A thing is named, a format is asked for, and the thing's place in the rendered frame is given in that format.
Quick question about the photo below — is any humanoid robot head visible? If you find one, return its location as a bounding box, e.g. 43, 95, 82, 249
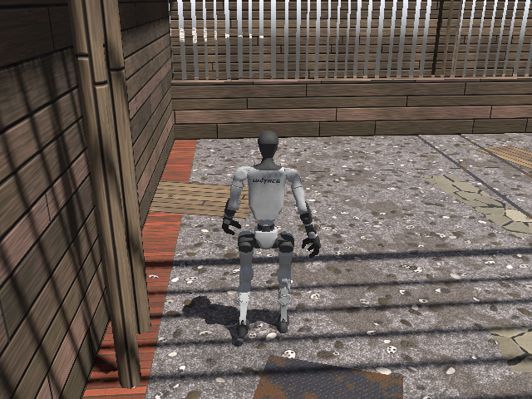
254, 131, 282, 170

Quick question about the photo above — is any left robot forearm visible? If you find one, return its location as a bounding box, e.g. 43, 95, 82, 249
223, 199, 236, 224

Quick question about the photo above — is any robot right upper arm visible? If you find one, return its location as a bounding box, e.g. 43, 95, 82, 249
284, 168, 308, 214

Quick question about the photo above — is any right robot hand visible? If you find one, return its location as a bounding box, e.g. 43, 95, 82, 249
302, 236, 321, 258

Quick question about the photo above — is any right robot forearm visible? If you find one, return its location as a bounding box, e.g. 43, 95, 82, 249
300, 201, 318, 239

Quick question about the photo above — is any left robot hand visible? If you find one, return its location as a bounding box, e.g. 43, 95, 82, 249
222, 220, 241, 235

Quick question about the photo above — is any robot left upper arm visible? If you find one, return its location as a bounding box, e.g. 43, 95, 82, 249
227, 166, 250, 211

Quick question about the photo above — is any robot torso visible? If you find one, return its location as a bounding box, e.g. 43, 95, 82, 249
248, 162, 286, 249

